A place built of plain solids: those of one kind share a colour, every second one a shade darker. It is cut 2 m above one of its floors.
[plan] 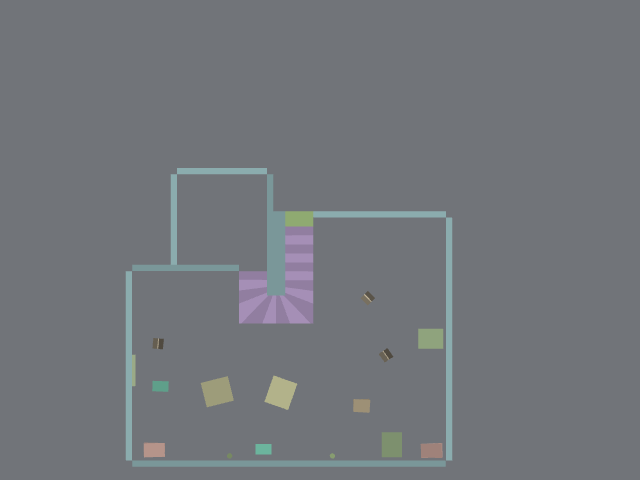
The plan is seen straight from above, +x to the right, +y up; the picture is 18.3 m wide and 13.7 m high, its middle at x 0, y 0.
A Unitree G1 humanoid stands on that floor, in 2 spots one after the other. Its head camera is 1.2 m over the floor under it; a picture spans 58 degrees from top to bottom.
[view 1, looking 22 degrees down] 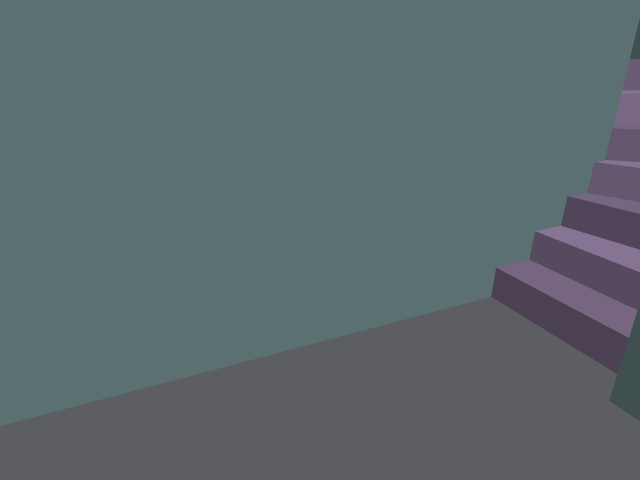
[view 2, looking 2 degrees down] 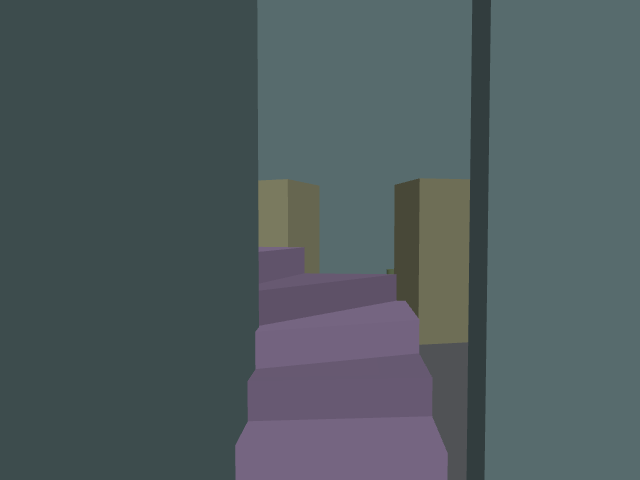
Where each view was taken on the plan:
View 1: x -3.06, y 0.85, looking -24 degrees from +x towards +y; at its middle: wall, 1.83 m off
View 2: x -1.95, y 0.47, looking -86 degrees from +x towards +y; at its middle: wall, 6.78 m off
